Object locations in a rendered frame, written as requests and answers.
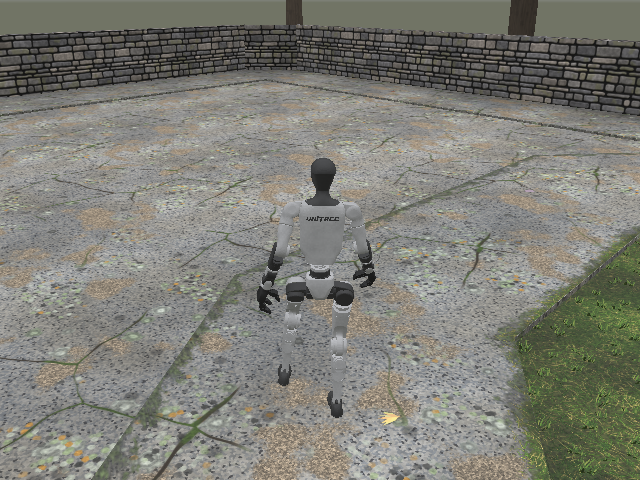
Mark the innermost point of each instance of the left robot forearm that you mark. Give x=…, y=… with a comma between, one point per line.
x=272, y=269

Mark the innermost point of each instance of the right robot shin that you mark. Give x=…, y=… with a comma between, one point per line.
x=338, y=370

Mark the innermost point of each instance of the robot right upper arm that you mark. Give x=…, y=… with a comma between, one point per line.
x=353, y=212

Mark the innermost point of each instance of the right robot forearm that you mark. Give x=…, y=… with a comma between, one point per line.
x=366, y=260

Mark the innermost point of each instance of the robot left upper arm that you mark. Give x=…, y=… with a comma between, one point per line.
x=289, y=211

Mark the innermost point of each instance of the robot left hand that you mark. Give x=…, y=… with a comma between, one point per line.
x=261, y=298

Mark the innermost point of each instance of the robot shin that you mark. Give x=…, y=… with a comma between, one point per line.
x=338, y=370
x=288, y=343

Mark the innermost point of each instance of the robot right hand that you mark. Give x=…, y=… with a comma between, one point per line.
x=369, y=281

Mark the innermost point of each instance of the left robot shin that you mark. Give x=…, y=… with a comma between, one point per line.
x=288, y=343

